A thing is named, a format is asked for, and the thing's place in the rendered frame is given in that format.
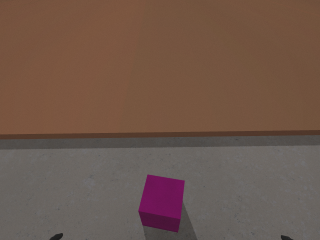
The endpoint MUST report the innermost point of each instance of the carton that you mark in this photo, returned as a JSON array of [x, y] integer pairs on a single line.
[[161, 203]]

